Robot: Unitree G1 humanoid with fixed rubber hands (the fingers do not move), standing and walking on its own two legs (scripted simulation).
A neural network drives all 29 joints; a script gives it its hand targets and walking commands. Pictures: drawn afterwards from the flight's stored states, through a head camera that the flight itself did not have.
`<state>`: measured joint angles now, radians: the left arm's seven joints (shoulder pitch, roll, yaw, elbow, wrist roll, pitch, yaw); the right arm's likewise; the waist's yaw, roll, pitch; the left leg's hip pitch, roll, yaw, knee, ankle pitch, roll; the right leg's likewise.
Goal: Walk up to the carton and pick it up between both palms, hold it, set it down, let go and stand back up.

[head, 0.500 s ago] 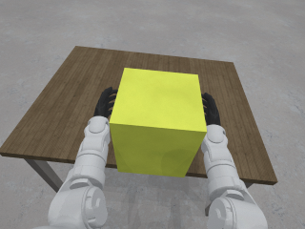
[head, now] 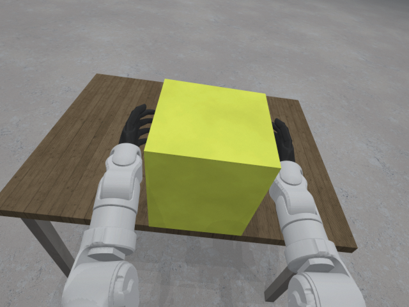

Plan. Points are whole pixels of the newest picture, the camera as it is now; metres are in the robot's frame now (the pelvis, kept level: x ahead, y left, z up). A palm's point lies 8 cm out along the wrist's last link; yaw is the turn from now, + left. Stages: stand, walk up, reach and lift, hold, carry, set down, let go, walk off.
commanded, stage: reach and lift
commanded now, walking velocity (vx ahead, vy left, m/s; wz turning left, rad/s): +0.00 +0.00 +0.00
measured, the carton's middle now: (205, 162) +0.40 -0.01 +0.09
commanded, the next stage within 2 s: hold in 1.22 s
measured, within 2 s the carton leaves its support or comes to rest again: neither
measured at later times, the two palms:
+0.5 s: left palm (134, 132) +0.39 +0.14 +0.17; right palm (292, 154) +0.36 -0.16 +0.16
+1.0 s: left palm (126, 124) +0.38 +0.14 +0.20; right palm (292, 144) +0.37 -0.16 +0.18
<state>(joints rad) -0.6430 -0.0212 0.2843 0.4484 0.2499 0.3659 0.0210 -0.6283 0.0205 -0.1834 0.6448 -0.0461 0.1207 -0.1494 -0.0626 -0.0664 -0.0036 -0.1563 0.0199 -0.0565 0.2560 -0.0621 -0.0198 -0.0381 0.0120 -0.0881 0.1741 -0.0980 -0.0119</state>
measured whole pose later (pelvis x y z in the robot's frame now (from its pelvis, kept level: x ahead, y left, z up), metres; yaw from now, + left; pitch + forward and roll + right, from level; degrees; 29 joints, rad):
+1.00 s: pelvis +0.00 +0.01 +0.00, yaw +0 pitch -7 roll -1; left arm -0.66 -0.04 0.27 0.05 0.32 0.72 -0.04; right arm -0.64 -0.04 -0.08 0.36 0.14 0.36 -0.20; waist -0.10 -0.06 0.09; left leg -0.07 0.01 -0.05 0.26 -0.08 -0.01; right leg 0.06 0.00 -0.09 0.16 -0.10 0.00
